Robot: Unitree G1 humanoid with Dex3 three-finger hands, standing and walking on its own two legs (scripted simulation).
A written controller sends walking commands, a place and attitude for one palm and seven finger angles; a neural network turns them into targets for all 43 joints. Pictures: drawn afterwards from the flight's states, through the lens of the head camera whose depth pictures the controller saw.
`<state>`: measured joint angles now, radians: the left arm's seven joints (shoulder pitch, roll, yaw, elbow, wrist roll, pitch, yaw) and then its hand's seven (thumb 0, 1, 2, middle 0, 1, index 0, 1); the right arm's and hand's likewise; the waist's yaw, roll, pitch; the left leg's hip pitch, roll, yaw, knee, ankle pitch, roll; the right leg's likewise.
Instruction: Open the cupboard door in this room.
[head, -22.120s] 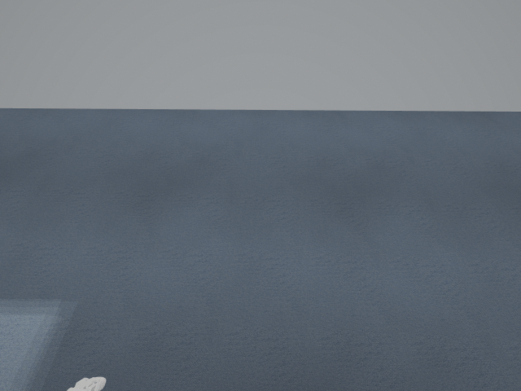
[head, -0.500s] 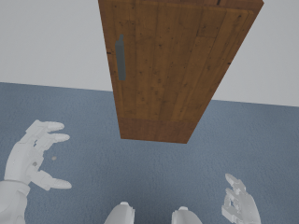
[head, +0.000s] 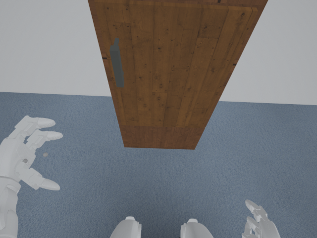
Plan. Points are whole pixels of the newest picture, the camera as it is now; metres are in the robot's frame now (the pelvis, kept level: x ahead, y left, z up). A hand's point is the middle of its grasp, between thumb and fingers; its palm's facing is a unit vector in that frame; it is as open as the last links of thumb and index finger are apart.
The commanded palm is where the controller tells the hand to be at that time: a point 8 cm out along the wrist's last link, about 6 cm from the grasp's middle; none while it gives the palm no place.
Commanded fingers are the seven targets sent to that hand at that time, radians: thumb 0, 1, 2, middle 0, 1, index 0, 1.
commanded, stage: raise the hand with hooked fingers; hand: left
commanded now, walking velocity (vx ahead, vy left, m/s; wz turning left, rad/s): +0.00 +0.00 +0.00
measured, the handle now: (118, 63) +0.60 +0.16 +0.05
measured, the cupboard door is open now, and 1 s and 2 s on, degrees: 0 0 0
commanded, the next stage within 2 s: move the hooked fingers beside the handle in 0.32 s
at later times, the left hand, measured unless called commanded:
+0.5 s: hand (49, 156) +0.28 +0.26 +0.05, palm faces +0.04 -1.00 -0.06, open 13.9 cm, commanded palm +0.27 +0.31 +0.05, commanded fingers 0.00 -0.50 0.30 -0.30 -1.20 -0.30 -1.20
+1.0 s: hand (70, 120) +0.38 +0.25 +0.05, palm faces +0.02 -1.00 -0.04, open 13.9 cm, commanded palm +0.36 +0.29 +0.05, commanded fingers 0.00 -0.50 0.30 -0.30 -1.20 -0.30 -1.20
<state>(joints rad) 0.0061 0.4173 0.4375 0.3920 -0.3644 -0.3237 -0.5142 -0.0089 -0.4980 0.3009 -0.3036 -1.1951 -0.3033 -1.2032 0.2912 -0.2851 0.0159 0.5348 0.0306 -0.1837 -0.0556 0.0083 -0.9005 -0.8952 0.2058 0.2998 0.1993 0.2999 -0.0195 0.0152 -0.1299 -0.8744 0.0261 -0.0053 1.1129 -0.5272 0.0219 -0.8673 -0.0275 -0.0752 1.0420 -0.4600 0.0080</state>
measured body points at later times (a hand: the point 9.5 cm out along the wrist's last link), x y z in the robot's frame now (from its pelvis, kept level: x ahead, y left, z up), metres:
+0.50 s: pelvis +0.00 -0.01 +0.00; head +0.07 +0.00 +0.44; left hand +0.27 +0.31 +0.06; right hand +0.16 -0.26 -0.08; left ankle +0.00 +0.10 -0.66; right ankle +0.02 -0.13 -0.66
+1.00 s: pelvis +0.00 -0.01 -0.01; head +0.10 +0.00 +0.43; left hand +0.37 +0.30 +0.05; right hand +0.09 -0.28 -0.11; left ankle +0.00 +0.10 -0.66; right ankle +0.02 -0.13 -0.66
